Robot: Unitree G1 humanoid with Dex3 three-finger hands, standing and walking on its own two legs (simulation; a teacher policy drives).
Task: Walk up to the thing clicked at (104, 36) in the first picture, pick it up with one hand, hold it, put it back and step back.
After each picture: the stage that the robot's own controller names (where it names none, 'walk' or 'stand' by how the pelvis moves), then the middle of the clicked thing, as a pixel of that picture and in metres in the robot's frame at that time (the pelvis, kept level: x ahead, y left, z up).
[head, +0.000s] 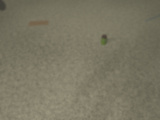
stand; (103, 39) +1.50 -0.28 -0.72
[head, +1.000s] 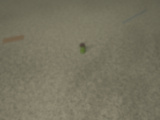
walk; (82, 48) +1.40 +0.08 -0.70
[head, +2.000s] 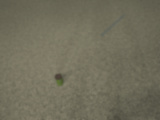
walk; (59, 79) +0.88 +0.29 -0.72
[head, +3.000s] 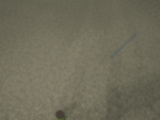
walk; (60, 116) +0.53 +0.23 -0.71
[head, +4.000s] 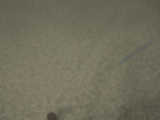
stand; (52, 119) +0.48 +0.30 -0.70
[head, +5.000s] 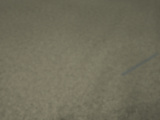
stand; out of the picture +0.47 +0.23 -0.72
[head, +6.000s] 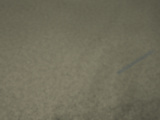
stand; out of the picture +0.46 +0.26 -0.71
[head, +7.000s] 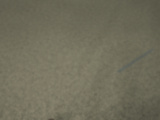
stand; out of the picture +0.48 +0.25 -0.73
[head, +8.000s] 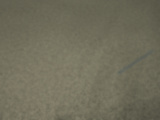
stand; out of the picture +0.47 +0.26 -0.73
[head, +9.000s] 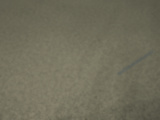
stand; out of the picture +0.46 +0.26 -0.73
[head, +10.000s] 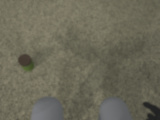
go down; (26, 63) +0.51 +0.28 -0.43
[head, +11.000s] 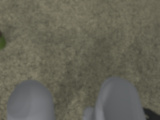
go down; out of the picture +0.52 +0.34 -0.29
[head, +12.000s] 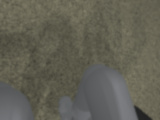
close in; out of the picture +0.49 +0.38 -0.24
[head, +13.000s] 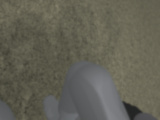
close; out of the picture +0.47 +0.40 -0.23
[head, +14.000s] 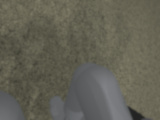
lift; out of the picture +0.46 +0.37 -0.23
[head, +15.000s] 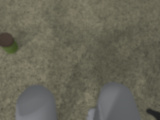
approach; (8, 43) +0.53 +0.31 -0.35
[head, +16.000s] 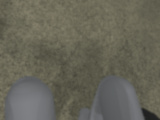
go down; out of the picture +0.51 +0.35 -0.27
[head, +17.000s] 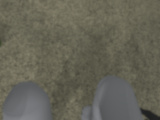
go down; out of the picture +0.52 +0.34 -0.29
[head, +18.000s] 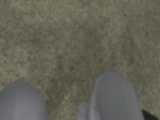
close in; out of the picture +0.51 +0.35 -0.27
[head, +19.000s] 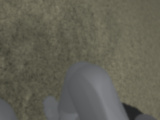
close; out of the picture +0.48 +0.39 -0.23
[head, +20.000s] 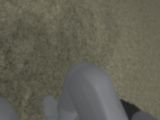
lift; out of the picture +0.47 +0.39 -0.23
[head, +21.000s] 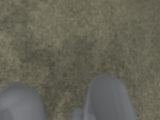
lift; out of the picture +0.49 +0.37 -0.26
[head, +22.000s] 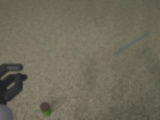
hold; (45, 109) +0.50 +0.25 -0.62
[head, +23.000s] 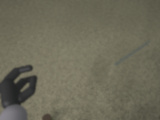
close; out of the picture +0.48 +0.26 -0.68
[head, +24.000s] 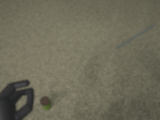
hold; (46, 103) +0.50 +0.26 -0.63
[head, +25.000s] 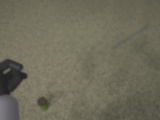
crouch; (43, 103) +0.51 +0.25 -0.64
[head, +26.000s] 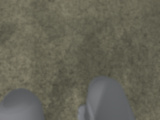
lower; out of the picture +0.54 +0.33 -0.32
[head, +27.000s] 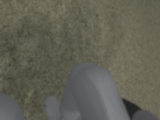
lower; out of the picture +0.49 +0.39 -0.24
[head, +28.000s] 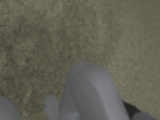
lower; out of the picture +0.48 +0.40 -0.23
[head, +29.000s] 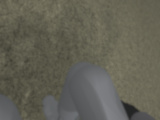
lower; out of the picture +0.48 +0.40 -0.24
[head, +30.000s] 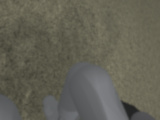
lower; out of the picture +0.49 +0.40 -0.24
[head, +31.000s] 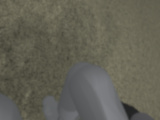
loosen; out of the picture +0.49 +0.40 -0.24
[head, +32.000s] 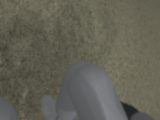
withdraw; out of the picture +0.56 +0.46 -0.26
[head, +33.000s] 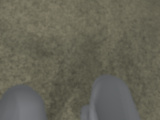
walk; out of the picture +0.60 +0.41 -0.30
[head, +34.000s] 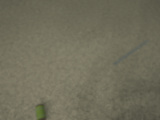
stand; (40, 112) +0.57 +0.30 -0.67
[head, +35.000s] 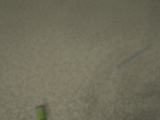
stand; (40, 114) +0.58 +0.33 -0.69
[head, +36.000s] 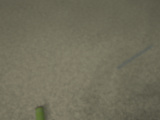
stand; (40, 114) +0.57 +0.34 -0.69
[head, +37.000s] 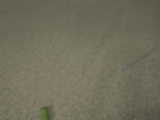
stand; (44, 115) +0.58 +0.35 -0.75
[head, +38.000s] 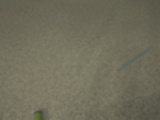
stand; (38, 119) +0.54 +0.38 -0.75
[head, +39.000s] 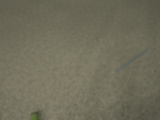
stand; out of the picture +0.54 +0.40 -0.75
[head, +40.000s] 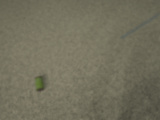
walk; (39, 83) +0.67 +0.44 -0.73
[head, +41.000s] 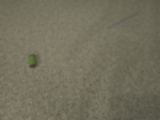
walk; (32, 61) +0.94 +0.41 -0.73
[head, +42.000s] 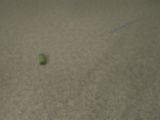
stand; (42, 59) +1.17 +0.48 -0.73
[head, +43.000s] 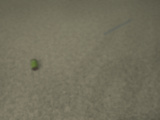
stand; (34, 64) +1.12 +0.49 -0.75
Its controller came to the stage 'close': yes
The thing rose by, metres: 0.01
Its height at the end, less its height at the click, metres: -0.02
